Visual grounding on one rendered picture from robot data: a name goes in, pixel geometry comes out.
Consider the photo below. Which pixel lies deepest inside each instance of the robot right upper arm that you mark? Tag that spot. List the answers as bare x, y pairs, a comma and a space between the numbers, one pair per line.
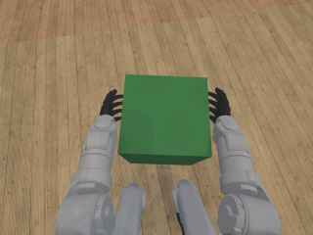
240, 214

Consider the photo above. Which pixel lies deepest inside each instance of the robot left forearm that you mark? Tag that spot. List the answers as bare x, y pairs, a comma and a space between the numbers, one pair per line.
95, 166

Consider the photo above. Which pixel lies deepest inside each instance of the carton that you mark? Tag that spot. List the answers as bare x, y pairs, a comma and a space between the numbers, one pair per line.
165, 120

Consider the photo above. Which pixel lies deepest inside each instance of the robot right forearm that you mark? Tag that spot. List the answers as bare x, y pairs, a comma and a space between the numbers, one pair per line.
235, 160

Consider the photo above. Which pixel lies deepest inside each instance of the robot left shin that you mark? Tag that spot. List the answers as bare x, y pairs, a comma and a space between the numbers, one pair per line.
133, 184

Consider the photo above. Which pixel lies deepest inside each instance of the robot left upper arm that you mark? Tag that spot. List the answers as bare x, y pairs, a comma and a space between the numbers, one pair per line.
86, 214

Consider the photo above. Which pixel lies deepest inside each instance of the left robot hand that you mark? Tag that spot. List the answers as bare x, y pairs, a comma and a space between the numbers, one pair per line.
108, 105

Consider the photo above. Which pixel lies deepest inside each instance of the right robot hand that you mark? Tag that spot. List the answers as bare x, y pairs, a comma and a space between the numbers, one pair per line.
222, 104

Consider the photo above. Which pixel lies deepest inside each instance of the robot left thigh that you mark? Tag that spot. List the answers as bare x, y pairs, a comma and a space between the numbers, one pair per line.
130, 208

